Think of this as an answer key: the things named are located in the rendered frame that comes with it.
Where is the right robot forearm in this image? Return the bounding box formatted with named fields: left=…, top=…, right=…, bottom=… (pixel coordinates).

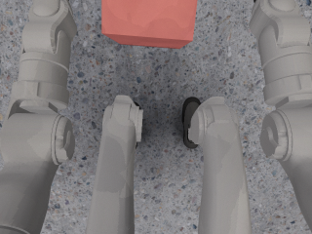
left=249, top=0, right=312, bottom=109

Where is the left robot shin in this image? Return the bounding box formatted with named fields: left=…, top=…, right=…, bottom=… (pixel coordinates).
left=102, top=95, right=137, bottom=127

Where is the right robot upper arm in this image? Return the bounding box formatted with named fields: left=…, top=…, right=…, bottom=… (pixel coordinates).
left=259, top=107, right=312, bottom=233

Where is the left robot forearm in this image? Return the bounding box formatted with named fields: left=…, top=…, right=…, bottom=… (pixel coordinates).
left=0, top=0, right=78, bottom=161

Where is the right robot thigh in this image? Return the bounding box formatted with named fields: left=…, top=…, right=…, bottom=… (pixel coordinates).
left=193, top=104, right=253, bottom=234

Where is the carton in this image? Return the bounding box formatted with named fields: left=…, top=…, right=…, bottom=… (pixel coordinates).
left=101, top=0, right=198, bottom=49

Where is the left robot upper arm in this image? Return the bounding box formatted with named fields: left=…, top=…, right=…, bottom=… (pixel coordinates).
left=0, top=113, right=76, bottom=234

